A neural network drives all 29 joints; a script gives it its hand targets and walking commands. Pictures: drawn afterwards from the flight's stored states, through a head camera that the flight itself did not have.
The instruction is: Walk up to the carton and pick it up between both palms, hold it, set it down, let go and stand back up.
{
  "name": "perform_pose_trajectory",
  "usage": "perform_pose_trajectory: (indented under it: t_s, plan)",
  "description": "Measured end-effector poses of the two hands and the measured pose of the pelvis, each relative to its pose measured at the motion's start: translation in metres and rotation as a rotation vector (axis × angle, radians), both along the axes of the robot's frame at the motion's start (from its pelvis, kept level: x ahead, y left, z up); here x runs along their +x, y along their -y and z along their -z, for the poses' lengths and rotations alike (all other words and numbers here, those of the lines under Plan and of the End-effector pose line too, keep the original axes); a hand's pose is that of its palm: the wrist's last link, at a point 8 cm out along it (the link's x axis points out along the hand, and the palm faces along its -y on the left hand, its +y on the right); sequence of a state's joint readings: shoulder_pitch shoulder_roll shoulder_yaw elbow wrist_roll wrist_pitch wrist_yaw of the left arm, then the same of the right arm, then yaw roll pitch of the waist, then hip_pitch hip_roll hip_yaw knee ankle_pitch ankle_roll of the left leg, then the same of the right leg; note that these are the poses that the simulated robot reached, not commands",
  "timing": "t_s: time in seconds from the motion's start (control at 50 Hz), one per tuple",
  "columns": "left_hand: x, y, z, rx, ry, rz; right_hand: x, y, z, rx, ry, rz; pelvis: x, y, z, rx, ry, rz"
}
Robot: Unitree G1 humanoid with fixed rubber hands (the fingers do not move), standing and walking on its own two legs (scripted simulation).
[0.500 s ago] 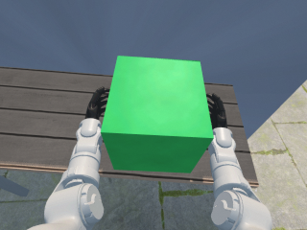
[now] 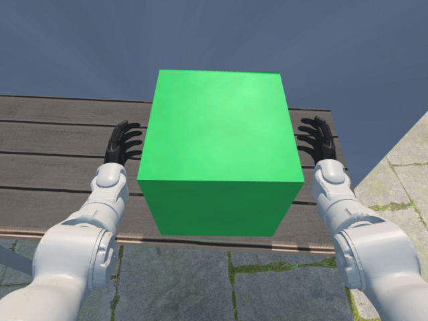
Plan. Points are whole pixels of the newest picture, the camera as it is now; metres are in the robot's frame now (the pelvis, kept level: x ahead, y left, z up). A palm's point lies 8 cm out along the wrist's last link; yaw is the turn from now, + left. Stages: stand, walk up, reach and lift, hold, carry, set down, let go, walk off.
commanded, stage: set down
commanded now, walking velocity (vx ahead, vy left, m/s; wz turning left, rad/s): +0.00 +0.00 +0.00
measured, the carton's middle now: (218, 156) +0.44 +0.03 +0.02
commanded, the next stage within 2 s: none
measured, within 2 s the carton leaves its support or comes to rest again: neither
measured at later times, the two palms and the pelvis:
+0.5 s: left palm (106, 138) +0.40 +0.23 +0.11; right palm (344, 141) +0.42 -0.20 +0.11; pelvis -0.04 -0.01 -0.01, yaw +0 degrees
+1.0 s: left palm (87, 95) +0.42 +0.24 +0.19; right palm (369, 99) +0.44 -0.21 +0.19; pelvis -0.02 -0.01 +0.02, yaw +0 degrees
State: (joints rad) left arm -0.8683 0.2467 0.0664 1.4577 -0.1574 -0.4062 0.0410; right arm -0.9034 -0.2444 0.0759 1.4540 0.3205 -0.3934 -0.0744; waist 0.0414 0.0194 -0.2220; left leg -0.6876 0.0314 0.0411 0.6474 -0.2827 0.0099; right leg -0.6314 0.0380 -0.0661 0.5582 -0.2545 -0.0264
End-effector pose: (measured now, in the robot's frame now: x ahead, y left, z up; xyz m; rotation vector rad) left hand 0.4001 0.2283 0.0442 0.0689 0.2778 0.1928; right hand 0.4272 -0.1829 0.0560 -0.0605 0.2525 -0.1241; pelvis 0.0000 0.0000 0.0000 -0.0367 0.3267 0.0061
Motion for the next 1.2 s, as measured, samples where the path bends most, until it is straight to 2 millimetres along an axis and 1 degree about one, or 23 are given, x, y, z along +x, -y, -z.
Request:
perform_pose_trajectory:
  t_s: [0.08,0.14,0.2,0.28,0.36,0.48,0.58,0.66,0.76,0.86,0.92,1.0,1.06,1.1,1.14,1.2]
  plan:
    - [-0.007,-0.008,-0.001,0.009,0.0,-0.001,-0.01,0.022,0.003,-0.012,-0.037,0.025,-0.009,0.001,0.003,0.001,0.007,0.002]
    - [-0.01,-0.012,0.002,0.006,-0.004,-0.005,-0.017,0.032,0.009,-0.01,-0.059,0.026,-0.018,0.003,0.006,0.004,-0.007,0.003]
    - [-0.011,-0.013,0.005,0.001,0.002,-0.008,-0.019,0.036,0.01,0.01,-0.052,0.006,-0.025,0.006,0.01,0.008,-0.035,0.006]
    - [-0.006,-0.009,0.001,-0.008,0.02,0.006,-0.016,0.032,0.002,0.039,-0.016,-0.037,-0.034,0.009,0.014,0.013,-0.071,0.009]
    - [0.0,-0.002,-0.016,-0.02,0.045,0.027,-0.009,0.023,-0.015,0.056,0.017,-0.069,-0.039,0.011,0.015,0.017,-0.083,0.008]
    - [0.004,0.001,-0.057,-0.024,0.072,0.038,-0.004,0.016,-0.049,0.065,0.033,-0.071,-0.038,0.013,0.007,0.021,-0.045,0.002]
    - [0.003,-0.008,-0.088,-0.016,0.059,0.02,-0.004,0.022,-0.077,0.053,0.017,-0.042,-0.035,0.014,-0.002,0.023,0.022,-0.006]
    - [0.003,-0.018,-0.101,-0.015,0.039,0.0,-0.004,0.03,-0.093,0.042,-0.004,-0.022,-0.033,0.015,-0.007,0.025,0.065,-0.011]
    - [0.007,-0.022,-0.106,-0.014,0.032,-0.001,0.001,0.034,-0.105,0.046,-0.012,-0.025,-0.029,0.017,-0.011,0.025,0.08,-0.016]
    - [0.016,-0.015,-0.112,-0.017,0.035,0.026,0.009,0.03,-0.113,0.071,-0.001,-0.047,-0.024,0.016,-0.013,0.021,0.084,-0.013]
    - [0.02,-0.009,-0.125,-0.019,0.046,0.044,0.014,0.026,-0.122,0.086,0.023,-0.062,-0.02,0.015,-0.015,0.02,0.092,-0.006]
    - [0.021,-0.008,-0.147,-0.015,0.045,0.05,0.015,0.027,-0.136,0.092,0.038,-0.062,-0.015,0.013,-0.019,0.021,0.126,-0.001]
    - [0.019,-0.011,-0.163,-0.018,0.045,0.043,0.012,0.031,-0.144,0.081,0.028,-0.052,-0.012,0.013,-0.022,0.024,0.163,0.0]
    - [0.015,-0.016,-0.169,-0.022,0.04,0.035,0.008,0.034,-0.146,0.074,0.012,-0.043,-0.011,0.013,-0.023,0.027,0.188,0.0]
    - [0.011,-0.02,-0.171,-0.025,0.033,0.032,0.002,0.038,-0.145,0.068,-0.005,-0.036,-0.009,0.013,-0.025,0.028,0.214,-0.001]
    - [0.002,-0.026,-0.164,-0.028,0.02,0.034,-0.009,0.04,-0.138,0.059,-0.024,-0.037,-0.008,0.014,-0.026,0.029,0.246,-0.001]
